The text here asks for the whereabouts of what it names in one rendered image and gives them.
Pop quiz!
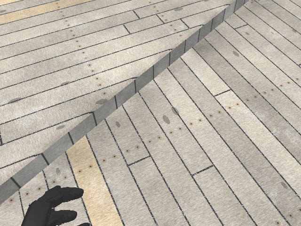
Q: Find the robot left hand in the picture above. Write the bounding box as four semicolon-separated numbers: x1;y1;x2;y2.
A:
21;186;90;226

